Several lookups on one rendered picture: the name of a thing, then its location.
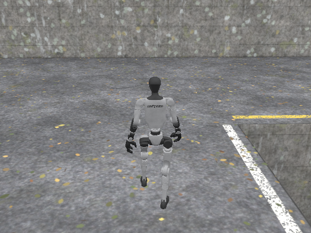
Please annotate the left robot hand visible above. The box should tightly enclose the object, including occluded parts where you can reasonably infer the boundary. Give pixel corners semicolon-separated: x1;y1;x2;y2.
125;140;137;153

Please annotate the right robot thigh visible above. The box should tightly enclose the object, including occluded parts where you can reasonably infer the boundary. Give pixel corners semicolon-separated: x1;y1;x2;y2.
161;136;173;177

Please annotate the right robot hand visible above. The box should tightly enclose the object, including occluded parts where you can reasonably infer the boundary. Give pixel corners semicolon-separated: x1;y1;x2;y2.
170;132;181;142

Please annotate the robot right upper arm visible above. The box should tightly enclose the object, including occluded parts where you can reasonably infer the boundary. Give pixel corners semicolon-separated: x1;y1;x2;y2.
165;98;178;124

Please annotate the robot right forearm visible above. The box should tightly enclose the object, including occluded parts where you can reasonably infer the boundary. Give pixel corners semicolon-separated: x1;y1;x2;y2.
173;117;181;134

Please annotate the robot left upper arm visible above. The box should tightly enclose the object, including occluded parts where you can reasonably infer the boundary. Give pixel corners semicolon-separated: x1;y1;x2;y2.
133;98;145;126

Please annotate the robot left forearm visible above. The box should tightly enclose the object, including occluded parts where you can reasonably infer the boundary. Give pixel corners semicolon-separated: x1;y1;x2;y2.
127;118;137;142

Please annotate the robot torso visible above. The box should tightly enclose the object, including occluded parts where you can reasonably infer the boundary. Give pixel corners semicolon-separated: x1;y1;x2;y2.
144;97;167;146

